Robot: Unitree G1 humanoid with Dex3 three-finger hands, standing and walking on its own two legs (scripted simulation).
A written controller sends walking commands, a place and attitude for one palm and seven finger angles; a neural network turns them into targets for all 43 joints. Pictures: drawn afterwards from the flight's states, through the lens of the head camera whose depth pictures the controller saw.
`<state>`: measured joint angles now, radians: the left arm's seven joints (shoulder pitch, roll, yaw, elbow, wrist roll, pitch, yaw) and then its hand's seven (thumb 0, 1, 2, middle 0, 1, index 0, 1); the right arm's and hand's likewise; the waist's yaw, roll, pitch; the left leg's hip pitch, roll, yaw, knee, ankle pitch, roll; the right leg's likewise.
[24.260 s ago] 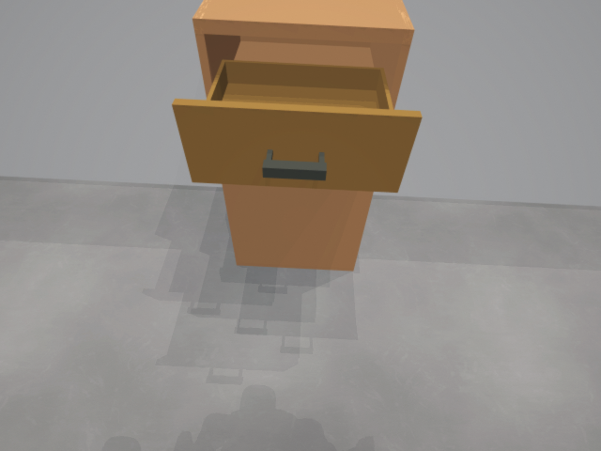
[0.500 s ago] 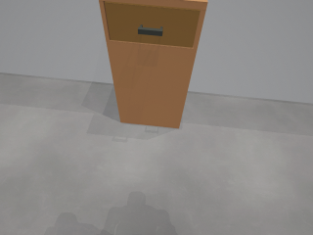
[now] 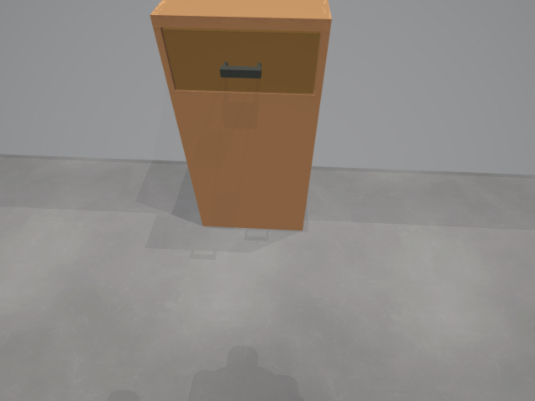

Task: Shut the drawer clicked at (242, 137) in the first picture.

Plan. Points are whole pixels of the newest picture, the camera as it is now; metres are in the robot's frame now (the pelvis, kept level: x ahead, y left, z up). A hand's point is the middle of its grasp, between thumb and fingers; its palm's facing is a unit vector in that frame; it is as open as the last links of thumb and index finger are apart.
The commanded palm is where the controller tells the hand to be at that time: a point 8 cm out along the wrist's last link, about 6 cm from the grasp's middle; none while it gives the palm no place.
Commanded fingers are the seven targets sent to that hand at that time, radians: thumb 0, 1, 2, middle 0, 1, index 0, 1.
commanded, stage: let the arm hang, fingers relaxed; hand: left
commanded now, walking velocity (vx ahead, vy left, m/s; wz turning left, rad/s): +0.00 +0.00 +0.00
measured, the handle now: (241, 68) +0.95 +0.11 +0.03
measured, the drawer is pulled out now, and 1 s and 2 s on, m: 0.00 0.00 0.00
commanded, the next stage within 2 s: look to check the result in 0.14 s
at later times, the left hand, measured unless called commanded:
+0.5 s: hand out of the picture +0.01 +0.15 -0.17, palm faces +0.03 -0.98 -0.19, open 7.4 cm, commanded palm none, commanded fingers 0.00 0.90 0.90 -0.20 -0.30 -0.20 -0.30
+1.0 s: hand out of the picture +0.04 +0.15 -0.17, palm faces +0.03 -0.98 -0.21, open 7.4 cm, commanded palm none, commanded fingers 0.00 0.90 0.90 -0.20 -0.30 -0.20 -0.30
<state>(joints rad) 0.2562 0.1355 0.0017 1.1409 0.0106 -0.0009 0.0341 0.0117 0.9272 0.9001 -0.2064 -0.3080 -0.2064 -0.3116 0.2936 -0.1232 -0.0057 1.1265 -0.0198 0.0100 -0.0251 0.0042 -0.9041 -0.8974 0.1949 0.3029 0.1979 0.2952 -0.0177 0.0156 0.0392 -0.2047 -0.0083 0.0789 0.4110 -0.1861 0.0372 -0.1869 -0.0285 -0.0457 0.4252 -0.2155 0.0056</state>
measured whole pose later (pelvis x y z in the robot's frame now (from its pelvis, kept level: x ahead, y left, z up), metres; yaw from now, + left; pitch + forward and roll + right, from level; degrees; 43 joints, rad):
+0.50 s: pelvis +0.02 -0.01 +0.00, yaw +0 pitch -1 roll +0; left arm 0.27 0.12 0.01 1.16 0.00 -0.01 0.03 0.00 0.91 0.90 -0.20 -0.30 -0.20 -0.30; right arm 0.28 -0.13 -0.01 1.15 -0.02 0.01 -0.04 0.00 -0.90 -0.90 0.19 0.30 0.20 0.30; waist -0.02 0.02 0.06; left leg -0.18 0.01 0.07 0.40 -0.21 0.01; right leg -0.15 -0.01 -0.06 0.40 -0.23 -0.01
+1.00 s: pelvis +0.03 -0.03 +0.00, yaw +1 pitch -1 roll +0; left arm 0.24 0.15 0.01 1.16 0.00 -0.02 0.03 0.00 0.91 0.90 -0.20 -0.30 -0.20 -0.30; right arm 0.25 -0.16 -0.01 1.15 -0.02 0.01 -0.04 0.00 -0.90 -0.90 0.19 0.30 0.20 0.30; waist -0.02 0.02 0.05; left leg -0.15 0.02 0.06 0.38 -0.21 0.00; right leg -0.12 0.01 -0.07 0.37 -0.24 -0.03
